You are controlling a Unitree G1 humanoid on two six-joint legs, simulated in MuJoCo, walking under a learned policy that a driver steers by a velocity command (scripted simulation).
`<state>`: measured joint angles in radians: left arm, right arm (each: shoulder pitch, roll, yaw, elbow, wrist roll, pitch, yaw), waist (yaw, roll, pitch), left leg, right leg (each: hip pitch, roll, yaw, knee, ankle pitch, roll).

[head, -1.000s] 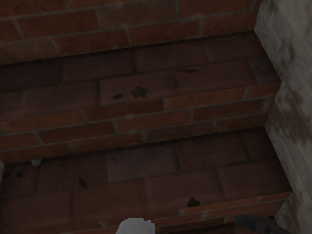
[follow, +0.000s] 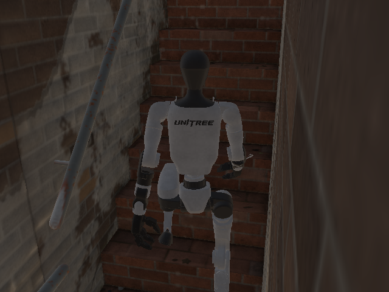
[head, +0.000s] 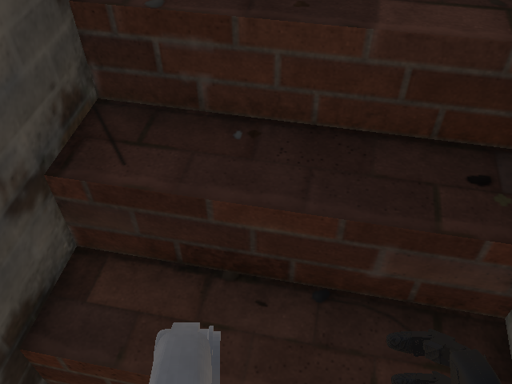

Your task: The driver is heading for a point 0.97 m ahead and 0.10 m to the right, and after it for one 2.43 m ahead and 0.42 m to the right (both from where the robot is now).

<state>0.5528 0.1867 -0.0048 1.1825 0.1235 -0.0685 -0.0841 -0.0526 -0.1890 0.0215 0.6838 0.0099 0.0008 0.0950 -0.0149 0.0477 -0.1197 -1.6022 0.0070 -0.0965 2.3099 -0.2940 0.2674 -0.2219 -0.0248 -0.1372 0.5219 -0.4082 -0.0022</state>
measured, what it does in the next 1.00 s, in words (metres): climbs: left foot 0.21 m higher, then right foot 0.21 m higher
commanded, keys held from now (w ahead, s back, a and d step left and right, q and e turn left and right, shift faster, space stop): w+q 0.08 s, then w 0.10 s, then w+e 0.82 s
